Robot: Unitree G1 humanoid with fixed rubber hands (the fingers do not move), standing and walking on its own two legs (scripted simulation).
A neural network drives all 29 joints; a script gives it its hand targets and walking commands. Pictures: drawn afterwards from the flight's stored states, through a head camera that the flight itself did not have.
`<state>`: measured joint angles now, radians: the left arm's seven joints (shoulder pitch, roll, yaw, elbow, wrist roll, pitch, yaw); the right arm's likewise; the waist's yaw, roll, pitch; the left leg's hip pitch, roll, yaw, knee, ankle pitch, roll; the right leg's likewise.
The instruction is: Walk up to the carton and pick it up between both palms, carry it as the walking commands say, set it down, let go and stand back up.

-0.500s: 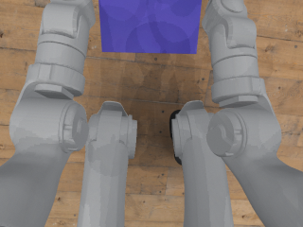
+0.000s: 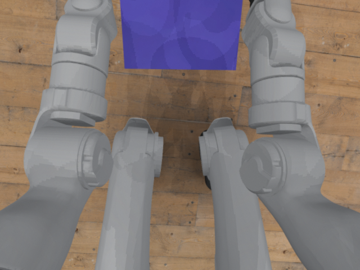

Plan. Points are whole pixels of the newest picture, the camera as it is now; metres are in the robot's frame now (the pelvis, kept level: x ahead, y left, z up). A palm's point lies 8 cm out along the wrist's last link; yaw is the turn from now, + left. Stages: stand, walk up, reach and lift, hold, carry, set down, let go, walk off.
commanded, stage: reach and lift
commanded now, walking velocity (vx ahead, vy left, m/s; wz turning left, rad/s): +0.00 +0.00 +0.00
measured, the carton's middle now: out of the picture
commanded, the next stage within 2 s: none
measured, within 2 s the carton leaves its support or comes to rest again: neither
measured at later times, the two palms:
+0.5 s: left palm out of the picture +0.53 +0.12 -0.05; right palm out of the picture +0.52 -0.13 -0.04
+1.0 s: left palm out of the picture +0.51 +0.12 +0.02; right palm out of the picture +0.50 -0.13 +0.03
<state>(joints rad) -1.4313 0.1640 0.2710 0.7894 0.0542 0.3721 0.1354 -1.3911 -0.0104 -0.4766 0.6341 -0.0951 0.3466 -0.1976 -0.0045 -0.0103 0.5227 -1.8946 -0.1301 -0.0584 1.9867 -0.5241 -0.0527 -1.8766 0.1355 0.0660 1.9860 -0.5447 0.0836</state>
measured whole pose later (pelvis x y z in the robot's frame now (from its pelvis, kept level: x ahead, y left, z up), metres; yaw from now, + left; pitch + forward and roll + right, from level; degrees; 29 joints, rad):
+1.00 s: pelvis -0.01 +0.00 +0.10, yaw +0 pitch +16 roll -1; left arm -1.28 0.08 0.30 0.70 0.10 0.44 0.14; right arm -1.24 0.04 -0.50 0.56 -0.14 0.40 -0.16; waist -0.01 0.01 0.52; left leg -1.49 -0.14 -0.09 1.66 -0.45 -0.05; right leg -1.47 0.13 0.09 1.65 -0.47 0.08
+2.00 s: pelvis +0.01 +0.00 +0.21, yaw +1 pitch +9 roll -1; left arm -0.94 0.00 0.24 0.68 0.08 0.38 0.15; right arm -0.89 0.11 -0.40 0.53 -0.12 0.37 -0.17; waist -0.03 0.03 0.38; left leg -1.01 -0.13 -0.12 1.24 -0.38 -0.03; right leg -0.99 0.11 0.12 1.23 -0.39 0.06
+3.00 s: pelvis +0.11 +0.00 +0.32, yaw +1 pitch +2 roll +0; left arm -0.37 -0.18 0.20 0.55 0.20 0.49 0.14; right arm -0.38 0.19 -0.29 0.48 -0.21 0.48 -0.10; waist -0.04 0.01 -0.02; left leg -0.36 -0.08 -0.15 0.59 -0.25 0.01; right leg -0.34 0.07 0.15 0.58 -0.26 0.02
